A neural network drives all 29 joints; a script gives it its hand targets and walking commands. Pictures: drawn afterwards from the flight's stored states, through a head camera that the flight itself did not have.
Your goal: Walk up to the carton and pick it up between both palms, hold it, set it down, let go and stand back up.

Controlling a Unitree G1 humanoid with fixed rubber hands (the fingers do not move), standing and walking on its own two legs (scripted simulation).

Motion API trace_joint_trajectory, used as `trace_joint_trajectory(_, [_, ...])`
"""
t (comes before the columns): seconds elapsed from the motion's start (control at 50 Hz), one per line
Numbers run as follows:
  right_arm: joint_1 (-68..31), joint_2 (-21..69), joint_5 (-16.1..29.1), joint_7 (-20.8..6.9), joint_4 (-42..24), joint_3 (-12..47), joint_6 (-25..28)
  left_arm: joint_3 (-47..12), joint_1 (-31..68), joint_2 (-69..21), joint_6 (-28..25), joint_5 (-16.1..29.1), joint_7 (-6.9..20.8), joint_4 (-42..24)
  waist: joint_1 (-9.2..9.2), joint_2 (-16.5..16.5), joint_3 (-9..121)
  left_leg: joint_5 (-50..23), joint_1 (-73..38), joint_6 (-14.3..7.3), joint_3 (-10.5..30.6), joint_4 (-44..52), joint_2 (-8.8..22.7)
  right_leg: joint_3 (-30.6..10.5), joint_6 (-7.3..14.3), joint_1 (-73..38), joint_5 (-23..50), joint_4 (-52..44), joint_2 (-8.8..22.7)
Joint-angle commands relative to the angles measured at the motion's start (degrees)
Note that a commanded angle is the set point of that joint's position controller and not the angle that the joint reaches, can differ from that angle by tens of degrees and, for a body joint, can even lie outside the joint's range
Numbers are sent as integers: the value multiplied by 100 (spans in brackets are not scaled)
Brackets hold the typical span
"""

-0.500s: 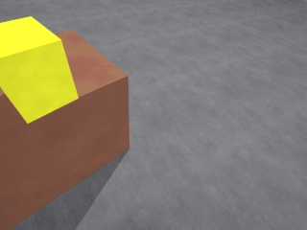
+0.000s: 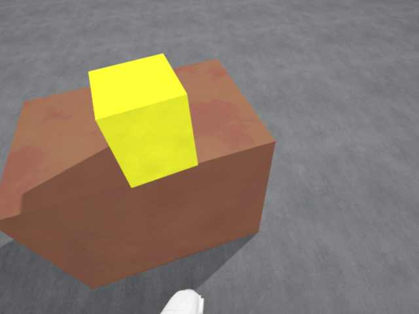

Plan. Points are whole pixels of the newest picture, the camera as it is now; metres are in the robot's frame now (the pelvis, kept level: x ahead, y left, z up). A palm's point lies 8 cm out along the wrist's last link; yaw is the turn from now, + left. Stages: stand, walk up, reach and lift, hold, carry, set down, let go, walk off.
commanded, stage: walk up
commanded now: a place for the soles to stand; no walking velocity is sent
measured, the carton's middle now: (147, 121) +0.59 +0.23 +0.02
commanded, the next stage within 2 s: none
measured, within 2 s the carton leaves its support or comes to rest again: neither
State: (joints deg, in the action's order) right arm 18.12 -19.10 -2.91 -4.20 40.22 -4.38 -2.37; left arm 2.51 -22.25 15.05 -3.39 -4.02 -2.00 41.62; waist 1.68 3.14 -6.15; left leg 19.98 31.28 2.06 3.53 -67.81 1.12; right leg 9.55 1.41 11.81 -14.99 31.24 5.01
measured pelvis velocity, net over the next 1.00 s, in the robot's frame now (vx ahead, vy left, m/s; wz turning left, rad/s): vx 0.21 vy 0.11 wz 0.42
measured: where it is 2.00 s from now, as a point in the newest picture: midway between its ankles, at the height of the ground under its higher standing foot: outside the picture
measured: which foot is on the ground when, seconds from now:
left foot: up 0.00-0.22, down 0.24-0.72, up 0.74-0.96, down 0.98-1.00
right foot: down 0.00-0.26, up 0.28-0.68, down 0.70-1.00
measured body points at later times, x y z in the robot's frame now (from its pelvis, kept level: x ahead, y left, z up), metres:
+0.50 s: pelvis +0.16 +0.12 +0.00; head +0.17 +0.15 +0.45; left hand +0.20 +0.39 -0.13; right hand +0.26 -0.14 -0.11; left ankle +0.17 +0.20 -0.73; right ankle +0.23 -0.03 -0.66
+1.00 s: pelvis +0.21 +0.11 -0.02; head +0.23 +0.13 +0.43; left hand +0.22 +0.40 -0.13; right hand +0.42 -0.08 -0.13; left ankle +0.17 +0.24 -0.74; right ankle +0.33 +0.03 -0.73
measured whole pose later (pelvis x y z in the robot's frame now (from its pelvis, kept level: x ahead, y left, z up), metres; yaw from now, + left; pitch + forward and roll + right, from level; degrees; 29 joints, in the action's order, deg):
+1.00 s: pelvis +0.21 +0.11 -0.02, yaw +24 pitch -3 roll +1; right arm 16.2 -14.7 -0.6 0.0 36.7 -1.7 -1.2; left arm -0.8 -12.0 15.5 2.5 -0.1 -0.4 38.8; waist 0.7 -1.2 -6.0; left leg 18.8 17.1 1.4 2.5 -39.6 -1.3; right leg 7.1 0.5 23.3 -14.6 40.7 6.3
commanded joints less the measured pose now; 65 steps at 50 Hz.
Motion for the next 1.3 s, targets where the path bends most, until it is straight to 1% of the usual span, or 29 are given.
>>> trace_joint_trajectory(0.0, [35,-64,51,-82,-480,-3,100,314,-18,978,-271,18,20,-507,24,-949,60,-630,599,43,-35,848,283,-1190,1058,-474,-503,-1768,1383])
trace_joint_trajectory(0.06, [-346,39,38,-113,-624,38,184,305,-394,1044,-278,40,85,-356,179,-1148,58,-844,447,-15,-244,1910,407,-566,1039,-787,824,-1444,1295])
trace_joint_trajectory(0.12, [-302,50,33,-154,-600,28,288,356,-73,1311,-186,63,92,-520,8,-1414,177,-756,-663,-174,-570,2608,379,16,955,-185,550,-1218,1351])
trace_joint_trajectory(0.16, [-159,-20,-17,-122,-600,-12,327,382,-152,1394,-94,65,75,-580,-30,-1252,168,-600,-1132,-313,-702,2999,252,-36,969,-34,427,-871,1539])
trace_joint_trajectory(0.2, [619,-279,-77,0,-390,-174,388,311,-244,1308,17,59,81,-585,-403,-575,572,-506,-2328,-498,-503,3490,150,284,775,322,388,506,1408])
trace_joint_trajectory(0.22, [1178,-737,-127,99,-212,-322,445,160,-635,932,75,95,138,-633,-628,470,1011,-145,-3041,-684,-196,3700,-70,554,523,592,155,1967,882])
trace_joint_trajectory(0.24, [1405,-1195,0,200,-220,-399,473,-8,-756,523,106,131,229,-816,-702,1682,991,393,-3534,-1081,1774,4075,877,447,205,1797,-1700,3266,259])
trace_joint_trajectory(0.26, [1364,-1570,190,290,-228,-406,427,26,-549,613,170,174,276,-1083,-781,1563,801,1354,-3284,-1716,3705,5106,1628,-147,7,2594,-2191,3775,-225])
trace_joint_trajectory(0.28, [1259,-1460,261,349,-194,-429,356,144,-147,920,235,179,282,-1134,-935,1092,493,2021,-2643,-1966,3792,5449,1769,-512,-34,2547,-2070,4108,86])
trace_joint_trajectory(0.34, [692,-986,218,467,-331,-212,378,138,-323,840,152,261,323,-909,-493,563,-66,-372,-2005,-1394,2069,4966,1223,-886,22,2370,-919,4041,254])
trace_joint_trajectory(0.36, [519,-864,223,460,-343,-159,403,110,-529,708,128,243,328,-835,-328,763,10,-547,-1585,-1256,1775,5035,1060,-909,-39,2002,-695,3750,291])
trace_joint_trajectory(0.4, [331,-571,196,401,-326,-96,437,133,-628,697,127,172,352,-740,-206,562,120,-378,-1161,-1052,1533,5148,755,-917,-68,1528,-381,3585,171])
trace_joint_trajectory(0.46, [421,-491,161,423,-337,-74,507,118,-433,692,220,175,337,-788,-182,183,21,-734,-1285,-1175,1467,5216,811,-922,-196,1768,-11,3118,148])
trace_joint_trajectory(0.58, [888,-457,104,510,-374,41,386,-142,515,365,163,280,155,-1109,-508,282,484,-5027,-2273,-839,989,3843,528,-454,-198,1439,188,1201,-279])
trace_joint_trajectory(0.66, [559,-647,280,571,-620,74,213,-92,270,541,155,228,103,-1001,-161,-89,861,-4021,-1747,-386,1305,3082,427,-654,105,8,1565,-285,-250])
trace_joint_trajectory(0.68, [508,-594,328,540,-693,119,242,-29,102,812,139,196,61,-960,-34,-313,1063,-3373,-1244,-180,1241,2667,240,-1180,380,-722,2558,-300,283])
trace_joint_trajectory(0.7, [735,-319,342,513,-779,224,287,18,24,1035,170,149,36,-942,20,-918,1480,-1654,-750,25,862,1671,-182,-2225,951,-1338,3516,-254,1440])
trace_joint_trajectory(0.72, [1184,-129,261,579,-682,266,179,87,148,1176,277,347,40,-904,-140,-1169,1598,1064,-812,162,343,1067,-577,-2834,1771,-1151,3775,-285,2201])
trace_joint_trajectory(0.74, [965,-264,152,627,-633,212,31,119,343,1123,331,422,16,-913,-82,-1198,1542,1956,-710,48,201,428,-466,-3142,2087,-749,3045,-536,2380])
trace_joint_trajectory(0.82, [565,-137,224,538,-663,153,-34,26,850,956,395,269,-30,-896,-68,-1090,465,1398,-754,131,204,791,-280,-1699,1371,539,1956,-807,1377])
trace_joint_trajectory(0.88, [589,30,303,454,-630,170,100,22,970,955,436,316,34,-803,-112,-1223,728,917,-1168,142,-216,2311,-231,-1333,1055,500,528,-650,972])
trace_joint_trajectory(0.92, [664,22,258,430,-608,98,237,-18,1137,994,477,399,101,-742,-273,-1213,858,-351,-2004,6,-472,3483,-297,-1152,789,851,-31,-320,833])
trace_joint_trajectory(0.96, [468,-252,161,447,-778,-9,309,-65,935,910,485,483,197,-748,-317,-806,806,-493,-2398,-335,251,3861,-31,-1050,315,1594,-775,-202,854])
trace_joint_trajectory(0.98, [154,-683,136,485,-920,-96,335,-115,863,677,489,572,252,-857,-188,112,541,928,-1538,-773,1890,4456,825,-639,-112,1698,-1311,368,320])
trace_joint_trajectory(1.0, [-111,-1055,268,494,-822,-215,302,-27,904,697,561,456,234,-743,-220,497,294,1874,81,-1274,2265,5006,1314,-722,-145,405,-1218,1209,-74])
trace_joint_trajectory(1.02, [-605,-766,273,501,-918,-96,332,-10,863,761,575,417,273,-684,-16,363,46,1619,179,-1173,2007,5020,1130,-879,-117,301,-805,1099,-37])
trace_joint_trajectory(1.08, [-668,-672,300,498,-976,14,376,-21,746,753,376,332,316,-596,20,451,308,-273,-426,-636,1152,4473,628,-871,-45,91,256,38,-28])
trace_joint_trajectory(1.14, [-518,-513,328,408,-943,64,346,12,632,900,276,350,319,-523,-63,512,775,31,-839,-549,898,4373,488,-1012,10,4,19,-125,73])
trace_joint_trajectory(1.28, [-324,-409,295,414,-885,131,319,20,419,1039,277,415,302,-427,-141,-204,584,-230,-1206,-438,589,3955,227,-1224,157,458,-240,-656,346])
